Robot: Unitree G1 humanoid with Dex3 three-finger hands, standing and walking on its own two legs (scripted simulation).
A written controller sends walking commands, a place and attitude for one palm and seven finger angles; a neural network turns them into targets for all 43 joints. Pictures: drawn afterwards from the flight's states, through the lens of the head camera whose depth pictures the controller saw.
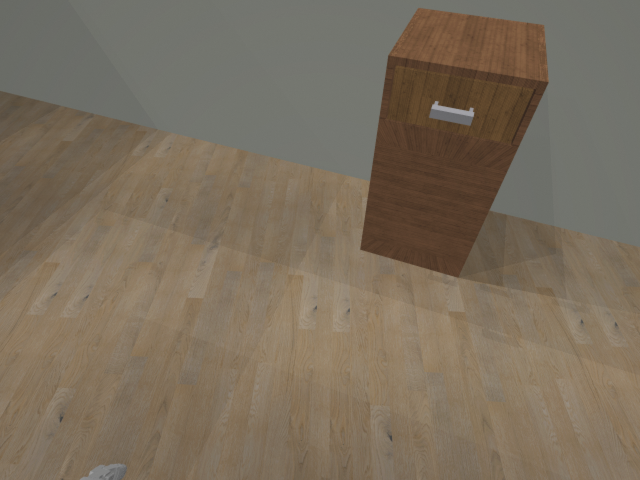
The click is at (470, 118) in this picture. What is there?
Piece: drawer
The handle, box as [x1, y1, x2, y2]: [429, 101, 473, 125]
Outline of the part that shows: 432,105 429,117 470,125 473,116 473,108 470,108 468,111 439,106 437,104 438,101 435,101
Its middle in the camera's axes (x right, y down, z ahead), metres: +0.37 -0.36 +1.08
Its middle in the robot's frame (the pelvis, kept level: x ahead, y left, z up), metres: +1.06 -0.31 -0.06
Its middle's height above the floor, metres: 0.71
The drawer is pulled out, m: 0.00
